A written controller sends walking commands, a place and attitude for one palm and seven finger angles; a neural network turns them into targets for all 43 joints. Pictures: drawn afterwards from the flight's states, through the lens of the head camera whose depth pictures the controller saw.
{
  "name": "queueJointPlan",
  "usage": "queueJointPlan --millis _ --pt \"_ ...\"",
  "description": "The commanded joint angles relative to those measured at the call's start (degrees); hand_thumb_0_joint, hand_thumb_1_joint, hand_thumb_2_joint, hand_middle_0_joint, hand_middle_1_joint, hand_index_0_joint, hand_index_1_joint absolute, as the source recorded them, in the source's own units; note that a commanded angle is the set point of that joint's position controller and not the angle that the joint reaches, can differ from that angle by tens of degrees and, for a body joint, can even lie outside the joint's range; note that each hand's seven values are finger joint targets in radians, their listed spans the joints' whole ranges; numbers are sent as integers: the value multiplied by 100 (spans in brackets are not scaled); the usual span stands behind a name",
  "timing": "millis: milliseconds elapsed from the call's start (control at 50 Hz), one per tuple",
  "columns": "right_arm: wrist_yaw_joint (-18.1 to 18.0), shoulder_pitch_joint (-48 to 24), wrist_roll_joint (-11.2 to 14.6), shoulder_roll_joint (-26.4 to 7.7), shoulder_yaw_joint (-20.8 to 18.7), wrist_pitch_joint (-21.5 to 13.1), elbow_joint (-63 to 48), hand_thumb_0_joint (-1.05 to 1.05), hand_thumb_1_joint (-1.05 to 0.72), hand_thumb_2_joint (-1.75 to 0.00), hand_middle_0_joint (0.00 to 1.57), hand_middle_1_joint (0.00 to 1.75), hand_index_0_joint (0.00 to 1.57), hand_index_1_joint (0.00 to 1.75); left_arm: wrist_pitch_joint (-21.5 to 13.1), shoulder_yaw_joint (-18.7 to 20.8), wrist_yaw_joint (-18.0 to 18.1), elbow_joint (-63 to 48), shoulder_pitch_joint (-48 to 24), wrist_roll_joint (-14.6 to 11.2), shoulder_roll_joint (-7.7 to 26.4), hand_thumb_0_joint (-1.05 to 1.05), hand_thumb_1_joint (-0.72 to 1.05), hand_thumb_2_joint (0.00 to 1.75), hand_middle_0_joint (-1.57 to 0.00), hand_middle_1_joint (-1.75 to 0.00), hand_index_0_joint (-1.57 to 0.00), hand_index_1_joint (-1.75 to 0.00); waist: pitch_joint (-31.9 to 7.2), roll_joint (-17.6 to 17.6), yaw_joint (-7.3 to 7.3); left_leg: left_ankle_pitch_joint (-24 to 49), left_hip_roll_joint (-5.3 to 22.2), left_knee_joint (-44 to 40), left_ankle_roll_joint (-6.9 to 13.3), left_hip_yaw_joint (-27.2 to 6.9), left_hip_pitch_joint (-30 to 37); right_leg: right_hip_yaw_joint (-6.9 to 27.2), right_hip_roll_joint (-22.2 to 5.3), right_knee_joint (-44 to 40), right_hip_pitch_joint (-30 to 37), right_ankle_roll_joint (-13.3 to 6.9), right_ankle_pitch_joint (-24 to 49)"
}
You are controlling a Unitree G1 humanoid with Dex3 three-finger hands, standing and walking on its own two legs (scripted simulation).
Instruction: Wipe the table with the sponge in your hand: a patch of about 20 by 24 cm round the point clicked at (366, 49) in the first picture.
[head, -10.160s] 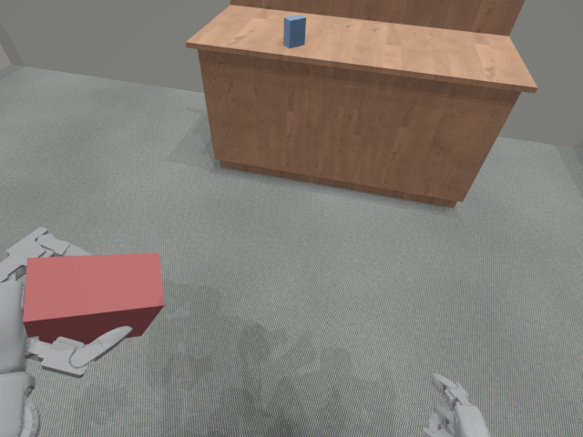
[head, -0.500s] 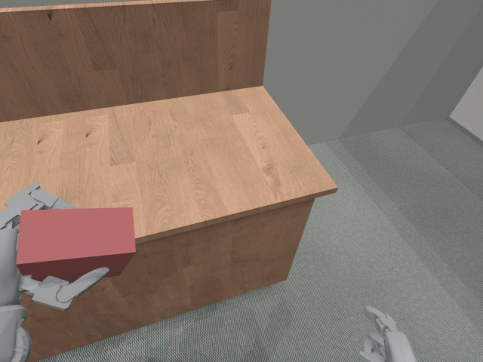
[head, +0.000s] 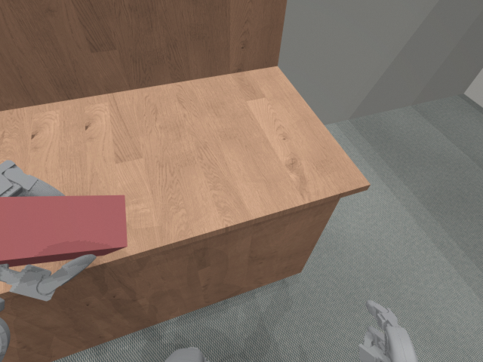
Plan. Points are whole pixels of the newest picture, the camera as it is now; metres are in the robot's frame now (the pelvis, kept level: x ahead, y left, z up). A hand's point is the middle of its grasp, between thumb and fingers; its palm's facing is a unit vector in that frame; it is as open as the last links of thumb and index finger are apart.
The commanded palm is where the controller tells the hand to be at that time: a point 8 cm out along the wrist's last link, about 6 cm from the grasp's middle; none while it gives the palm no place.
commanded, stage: shuffle to correct the standing spot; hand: left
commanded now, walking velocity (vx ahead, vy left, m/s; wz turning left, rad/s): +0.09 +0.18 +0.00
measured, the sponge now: (78, 231) +0.23 +0.21 +0.17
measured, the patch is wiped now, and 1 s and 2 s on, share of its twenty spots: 0.00 0.00 0.00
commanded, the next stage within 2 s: come to a stop and stand still in 0.30 s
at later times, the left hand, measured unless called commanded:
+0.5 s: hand out of the picture +0.25 +0.33 +0.19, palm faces +0.40 -0.81 -0.42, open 9.8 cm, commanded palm +0.18 +0.37 +0.20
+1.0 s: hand out of the picture +0.27 +0.38 +0.21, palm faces +0.45 -0.79 -0.42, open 9.8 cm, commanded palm +0.18 +0.38 +0.20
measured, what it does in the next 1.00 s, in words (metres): steps to the left: right foot, then right foot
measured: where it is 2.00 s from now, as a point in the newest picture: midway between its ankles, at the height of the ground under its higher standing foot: outside the picture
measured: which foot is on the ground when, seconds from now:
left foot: down 0.00-1.00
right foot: up 0.00-0.10, down 0.12-0.36, up 0.38-0.48, down 0.50-1.00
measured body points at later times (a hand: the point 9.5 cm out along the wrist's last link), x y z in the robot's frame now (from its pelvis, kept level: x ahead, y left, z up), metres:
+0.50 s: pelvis +0.02 +0.09 +0.01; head +0.05 +0.10 +0.45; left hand +0.22 +0.37 +0.21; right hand +0.20 -0.14 -0.07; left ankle +0.06 +0.20 -0.71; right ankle +0.03 -0.03 -0.72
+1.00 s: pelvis +0.01 +0.10 +0.03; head +0.04 +0.12 +0.47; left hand +0.24 +0.42 +0.23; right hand +0.20 -0.12 -0.05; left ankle +0.06 +0.20 -0.71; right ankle +0.03 -0.03 -0.71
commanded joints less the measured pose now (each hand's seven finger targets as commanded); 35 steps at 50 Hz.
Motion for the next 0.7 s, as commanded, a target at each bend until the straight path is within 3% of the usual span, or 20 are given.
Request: queueJointPlan --millis 0,20,60,80,100,120,160,200,280,320,340,360,380,420,460,480,520,540,620,680 --pt "48 -293 7 -618 -179 -517 -804 0 -90 -90 20 30 20 30 -354 781 136 -1372 -468 -83 1035 0 10 130 -120 -160 -120 -160 -1372 1338 -142 2728 1259 -1356 1437 -1642 1253 -209 371 794 -841 -198 -576" --pt "91 -361 74 -629 -172 -568 -812 0 -90 -90 20 30 20 30 -331 775 133 -1355 -205 -116 969 0 10 130 -120 -160 -120 -160 -1485 1321 -98 2772 1020 -1177 1242 -1102 1236 -348 418 242 -532 -200 -239" --pt "164 -440 77 -622 -52 -570 -841 0 -90 -90 20 30 20 30 -265 664 105 -1307 61 -121 836 0 10 130 -120 -160 -120 -160 -1367 1224 -4 1804 809 -901 872 -781 122 -403 393 -1465 728 -230 839" --pt "182 -464 70 -572 -5 -538 -855 0 -90 -90 20 30 20 30 -247 704 113 -1213 140 -83 913 0 10 130 -120 -160 -120 -160 -1330 550 3 798 449 -279 578 -462 -544 118 40 -2381 1375 -373 1613" --pt "208 -445 46 -463 10 -468 -911 0 -90 -90 20 30 20 30 -209 828 140 -1019 211 -79 1096 0 10 130 -120 -160 -120 -160 -1238 -868 -65 -361 -182 1051 237 68 -1370 2062 -1195 -3004 1615 -898 1918" --pt "215 -470 68 -607 -61 -453 -877 0 -90 -90 20 30 20 30 -138 886 156 -601 348 -235 1026 0 10 130 -120 -160 -120 -160 -895 -1073 -34 -907 -189 2010 74 -163 -1694 2871 -1878 -3256 1268 -1254 2310" --pt "264 -441 71 -620 -52 -334 -801 0 -90 -90 20 30 20 30 -184 767 147 -846 89 -236 924 0 10 130 -120 -160 -120 -160 -669 -1007 -138 -733 233 2598 19 -636 -2014 2274 -1861 -2869 1223 -1427 3083" --pt "189 -460 19 -515 37 -262 -747 0 -90 -90 20 30 20 30 -308 851 176 -730 99 -110 972 0 10 130 -120 -160 -120 -160 -808 -761 -116 -595 429 1468 135 -585 -1225 1186 -1362 -2375 849 -1115 3914" --pt "6 -505 8 -479 -40 -388 -751 0 -90 -90 20 30 20 30 -291 553 126 -1022 -504 -65 820 0 10 130 -120 -160 -120 -160 -1242 83 -145 934 -127 -1331 195 357 1240 130 -330 -1487 293 -509 2631" --pt "-59 -479 90 -747 -214 -471 -904 0 -90 -90 20 30 20 30 -281 502 131 -1374 -712 -46 915 0 10 130 -120 -160 -120 -160 -1411 1054 -146 1889 1054 -1373 851 -1111 1996 -239 299 -105 -722 -149 1079" --pt "-59 -322 74 -652 -176 -451 -872 0 -90 -90 20 30 20 30 -220 514 153 -1133 -557 -16 830 0 10 130 -120 -160 -120 -160 -1369 1456 -165 2731 1215 -1553 1177 -1513 1798 -376 521 506 -963 -121 -157" --pt "-24 -403 11 -625 -141 -489 -858 0 -90 -90 20 30 20 30 -220 526 143 -1361 -697 -16 917 0 10 130 -120 -160 -120 -160 -1351 1796 -153 2864 1308 -1673 1329 -1766 1611 -309 460 732 -1023 -169 -582" --pt "6 -457 1 -616 -128 -527 -848 0 -90 -90 20 30 20 30 -244 575 154 -1521 -706 11 972 0 10 130 -120 -160 -120 -160 -1354 1624 -116 2903 1274 -1508 1328 -1531 1433 -271 372 462 -825 -226 -386" --pt "75 -480 78 -603 -73 -586 -855 0 -90 -90 20 30 20 30 -241 599 174 -1699 -396 -2 907 0 10 130 -120 -160 -120 -160 -1520 1359 -56 2906 953 -1224 922 -809 1200 -417 470 -716 -119 -262 396" --pt "72 -502 56 -556 60 -551 -856 0 -90 -90 20 30 20 30 -208 655 156 -1463 -130 -36 884 0 10 130 -120 -160 -120 -160 -1455 1082 -37 1857 855 -1190 580 -772 230 -311 471 -2085 1077 -294 1611" --pt "58 -503 51 -514 100 -521 -845 0 -90 -90 20 30 20 30 -197 738 151 -1297 -90 -56 949 0 10 130 -120 -160 -120 -160 -1435 708 -70 1170 611 -1103 409 -572 -110 -28 340 -2351 1460 -365 2273" --pt "21 -412 86 -558 -34 -480 -834 0 -90 -90 20 30 20 30 -69 702 93 -961 280 -173 796 0 10 130 -120 -160 -120 -160 -1239 -442 -127 615 132 -731 170 -234 415 858 -80 -2653 684 -683 2357" --pt "18 -383 53 -561 13 -425 -804 0 -90 -90 20 30 20 30 -24 582 70 -853 173 -205 685 0 10 130 -120 -160 -120 -160 -1093 -374 -171 772 141 -786 150 -253 620 776 -130 -2707 373 -746 2240" --pt "-149 -619 27 -509 147 -423 -809 0 -90 -90 20 30 20 30 37 527 50 -789 -476 -161 840 0 10 130 -120 -160 -120 -160 -995 1038 -79 850 798 -2278 231 -845 654 -26 548 -2222 654 -246 1895" --pt "-185 -547 -6 -506 155 -499 -844 0 -90 -90 20 30 20 30 78 204 21 -735 -814 -100 609 0 10 130 -120 -160 -120 -160 -957 1021 -61 240 864 -2502 244 -821 411 -48 547 -2386 954 -226 1704"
